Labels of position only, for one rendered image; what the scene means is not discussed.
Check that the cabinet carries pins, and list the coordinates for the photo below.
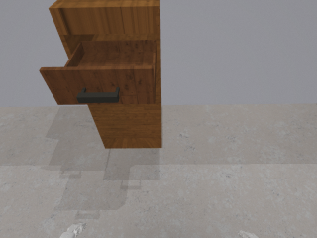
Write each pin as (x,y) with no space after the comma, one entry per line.
(120,126)

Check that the drawer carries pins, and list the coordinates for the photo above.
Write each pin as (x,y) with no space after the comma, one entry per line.
(102,66)

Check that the left robot hand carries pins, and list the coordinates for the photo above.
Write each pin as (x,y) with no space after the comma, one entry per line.
(74,230)

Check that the handle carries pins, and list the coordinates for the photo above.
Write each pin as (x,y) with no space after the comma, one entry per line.
(98,97)

